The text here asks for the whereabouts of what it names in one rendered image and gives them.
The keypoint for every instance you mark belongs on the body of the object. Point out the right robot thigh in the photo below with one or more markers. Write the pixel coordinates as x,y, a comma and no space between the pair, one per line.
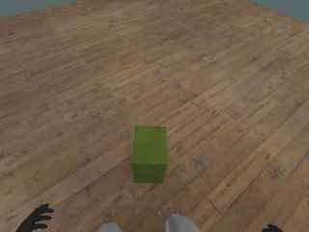
179,224

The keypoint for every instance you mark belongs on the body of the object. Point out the robot thigh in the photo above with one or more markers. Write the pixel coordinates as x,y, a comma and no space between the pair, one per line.
179,224
110,227

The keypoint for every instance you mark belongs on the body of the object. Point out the carton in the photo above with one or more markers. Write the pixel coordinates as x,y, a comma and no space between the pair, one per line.
149,154

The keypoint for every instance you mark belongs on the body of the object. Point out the left robot thigh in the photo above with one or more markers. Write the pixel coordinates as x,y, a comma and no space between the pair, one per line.
110,227

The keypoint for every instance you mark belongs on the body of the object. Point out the left robot hand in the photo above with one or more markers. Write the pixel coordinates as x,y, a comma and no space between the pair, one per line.
28,225

